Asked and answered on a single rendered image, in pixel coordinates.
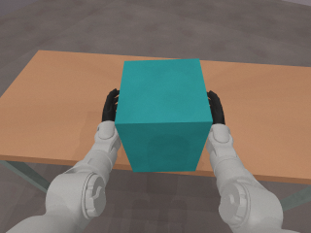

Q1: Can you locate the left robot forearm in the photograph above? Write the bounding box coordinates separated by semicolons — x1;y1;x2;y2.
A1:
45;120;121;209

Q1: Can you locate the right robot forearm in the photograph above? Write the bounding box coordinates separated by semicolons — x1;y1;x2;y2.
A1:
206;123;284;222

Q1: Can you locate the left robot upper arm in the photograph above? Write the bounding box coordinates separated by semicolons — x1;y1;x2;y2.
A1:
6;172;106;233

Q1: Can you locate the carton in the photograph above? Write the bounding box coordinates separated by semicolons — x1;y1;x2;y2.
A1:
114;58;213;173

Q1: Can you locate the right robot upper arm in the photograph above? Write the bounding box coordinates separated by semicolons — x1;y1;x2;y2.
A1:
219;182;300;233

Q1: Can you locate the left robot hand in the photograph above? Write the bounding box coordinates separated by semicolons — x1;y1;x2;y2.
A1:
101;88;120;122

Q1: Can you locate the table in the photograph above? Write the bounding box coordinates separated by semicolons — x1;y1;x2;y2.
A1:
0;50;311;212

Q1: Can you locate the right robot hand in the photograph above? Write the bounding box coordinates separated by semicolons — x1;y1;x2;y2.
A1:
206;90;225;125

